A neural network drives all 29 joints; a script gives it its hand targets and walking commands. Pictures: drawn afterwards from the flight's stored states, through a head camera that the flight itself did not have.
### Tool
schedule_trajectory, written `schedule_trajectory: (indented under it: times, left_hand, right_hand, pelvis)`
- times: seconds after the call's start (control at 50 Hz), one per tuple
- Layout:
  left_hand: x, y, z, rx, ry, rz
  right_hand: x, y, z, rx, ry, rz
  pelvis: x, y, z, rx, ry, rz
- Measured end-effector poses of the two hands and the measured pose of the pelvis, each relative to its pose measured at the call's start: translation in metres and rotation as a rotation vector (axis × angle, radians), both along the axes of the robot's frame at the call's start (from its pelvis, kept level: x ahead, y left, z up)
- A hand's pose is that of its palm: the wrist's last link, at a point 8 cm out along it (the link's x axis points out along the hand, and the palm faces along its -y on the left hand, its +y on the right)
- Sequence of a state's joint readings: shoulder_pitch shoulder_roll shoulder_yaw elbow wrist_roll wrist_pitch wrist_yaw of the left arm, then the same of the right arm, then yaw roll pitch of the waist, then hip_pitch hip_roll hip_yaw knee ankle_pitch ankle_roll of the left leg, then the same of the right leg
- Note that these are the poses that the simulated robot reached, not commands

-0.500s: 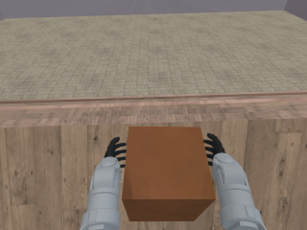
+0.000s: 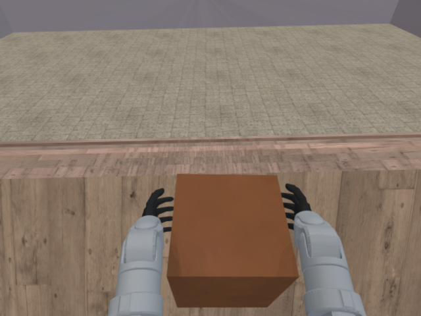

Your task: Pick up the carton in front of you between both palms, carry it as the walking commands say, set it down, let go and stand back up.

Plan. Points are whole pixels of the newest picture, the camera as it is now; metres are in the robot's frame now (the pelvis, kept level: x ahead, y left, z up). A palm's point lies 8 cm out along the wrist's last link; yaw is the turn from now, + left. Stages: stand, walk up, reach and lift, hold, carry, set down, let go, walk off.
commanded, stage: hold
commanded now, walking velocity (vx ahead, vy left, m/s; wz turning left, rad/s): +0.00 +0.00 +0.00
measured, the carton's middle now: (224, 244) +0.29 +0.00 -0.04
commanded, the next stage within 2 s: carry in 0.26 s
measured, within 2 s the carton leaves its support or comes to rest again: neither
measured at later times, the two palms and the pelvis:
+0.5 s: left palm (169, 199) +0.33 +0.11 +0.08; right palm (317, 203) +0.31 -0.18 +0.07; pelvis +0.03 -0.02 -0.01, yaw -2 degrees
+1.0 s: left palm (170, 134) +0.53 +0.13 +0.10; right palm (288, 138) +0.49 -0.16 +0.10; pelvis +0.26 +0.00 +0.00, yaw -5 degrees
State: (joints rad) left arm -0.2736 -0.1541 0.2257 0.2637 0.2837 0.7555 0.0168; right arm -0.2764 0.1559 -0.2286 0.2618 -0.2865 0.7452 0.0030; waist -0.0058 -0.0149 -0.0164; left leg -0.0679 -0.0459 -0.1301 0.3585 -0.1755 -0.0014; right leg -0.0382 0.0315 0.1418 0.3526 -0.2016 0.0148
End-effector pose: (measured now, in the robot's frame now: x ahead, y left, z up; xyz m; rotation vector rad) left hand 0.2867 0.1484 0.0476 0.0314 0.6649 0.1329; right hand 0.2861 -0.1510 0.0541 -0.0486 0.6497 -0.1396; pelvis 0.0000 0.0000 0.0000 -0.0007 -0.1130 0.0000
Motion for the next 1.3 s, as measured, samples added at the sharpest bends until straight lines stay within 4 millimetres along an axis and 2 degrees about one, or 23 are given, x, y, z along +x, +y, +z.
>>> schedule_trajectory:
  times: [0.24,0.36,0.48,0.56,0.68,0.78,0.86,1.02,1.1,1.18,1.24,1.3]
  left_hand:
    - [0.002,0.001,0.002,0.000,-0.006,0.009]
    - [0.010,-0.004,0.007,0.007,-0.030,0.007]
    - [0.035,-0.032,0.026,0.003,-0.079,0.009]
    - [0.052,-0.039,0.039,-0.015,-0.062,0.022]
    - [0.082,-0.029,0.056,-0.025,-0.060,0.063]
    - [0.118,-0.012,0.048,-0.052,-0.056,0.078]
    - [0.159,-0.001,0.034,-0.086,-0.060,0.076]
    - [0.251,-0.019,0.051,-0.090,0.006,-0.024]
    - [0.298,-0.029,0.058,-0.077,-0.009,-0.042]
    - [0.344,-0.037,0.056,-0.070,-0.030,-0.025]
    - [0.382,-0.044,0.048,-0.060,-0.043,0.001]
    - [0.422,-0.052,0.034,-0.040,-0.036,0.028]
  right_hand:
    - [0.003,0.002,0.005,-0.005,-0.006,0.000]
    - [0.006,-0.003,0.004,-0.009,-0.029,-0.007]
    - [0.021,-0.030,0.014,0.041,-0.074,-0.051]
    - [0.038,-0.037,0.027,0.068,-0.056,-0.063]
    - [0.077,-0.027,0.041,0.085,-0.051,-0.040]
    - [0.115,-0.011,0.038,0.075,-0.046,-0.031]
    - [0.154,0.000,0.033,0.053,-0.052,-0.045]
    - [0.214,-0.016,0.049,0.062,0.010,-0.157]
    - [0.258,-0.025,0.056,0.066,-0.001,-0.170]
    - [0.311,-0.033,0.054,0.060,-0.019,-0.148]
    - [0.357,-0.042,0.043,0.063,-0.028,-0.119]
    - [0.405,-0.050,0.023,0.078,-0.016,-0.091]
  pelvis:
    - [0.002,0.001,0.001,-0.001,-0.001,-0.005]
    - [0.007,-0.002,-0.005,0.010,0.078,-0.051]
    - [0.028,-0.022,-0.010,0.012,0.147,-0.040]
    - [0.051,-0.030,0.000,0.027,0.185,-0.010]
    - [0.100,-0.028,0.005,0.046,0.213,-0.017]
    - [0.156,-0.016,-0.007,0.030,0.205,-0.012]
    - [0.199,-0.004,-0.023,0.043,0.178,-0.049]
    - [0.274,0.003,0.000,0.002,0.177,-0.089]
    - [0.318,-0.003,0.004,-0.014,0.179,-0.090]
    - [0.369,-0.016,-0.001,-0.010,0.176,-0.078]
    - [0.412,-0.030,-0.013,-0.003,0.169,-0.068]
    - [0.452,-0.044,-0.026,-0.022,0.166,-0.041]
